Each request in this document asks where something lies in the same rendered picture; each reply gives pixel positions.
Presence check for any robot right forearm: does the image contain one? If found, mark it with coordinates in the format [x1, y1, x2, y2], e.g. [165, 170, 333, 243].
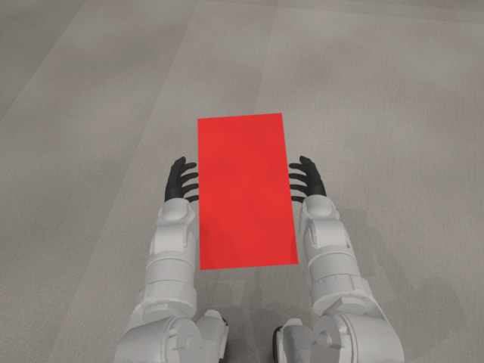
[299, 194, 405, 360]

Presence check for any right robot thigh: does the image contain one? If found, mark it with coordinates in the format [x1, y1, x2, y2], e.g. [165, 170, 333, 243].
[277, 325, 312, 363]

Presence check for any robot left forearm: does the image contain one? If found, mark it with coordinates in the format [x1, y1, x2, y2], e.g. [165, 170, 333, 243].
[113, 198, 199, 363]

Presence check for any carton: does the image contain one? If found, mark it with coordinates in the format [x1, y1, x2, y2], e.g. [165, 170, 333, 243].
[197, 113, 299, 270]

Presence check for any robot right upper arm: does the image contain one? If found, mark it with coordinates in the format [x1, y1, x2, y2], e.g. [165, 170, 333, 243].
[310, 310, 405, 363]

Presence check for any right robot shin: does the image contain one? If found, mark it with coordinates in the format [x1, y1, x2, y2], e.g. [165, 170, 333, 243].
[282, 318, 303, 329]

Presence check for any left robot hand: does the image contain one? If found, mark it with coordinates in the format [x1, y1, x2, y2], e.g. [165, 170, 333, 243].
[164, 157, 199, 203]

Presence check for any robot left upper arm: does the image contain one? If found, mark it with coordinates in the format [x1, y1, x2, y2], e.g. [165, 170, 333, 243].
[114, 315, 206, 363]

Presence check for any right robot hand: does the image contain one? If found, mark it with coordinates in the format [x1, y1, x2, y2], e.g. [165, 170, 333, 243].
[289, 156, 327, 203]

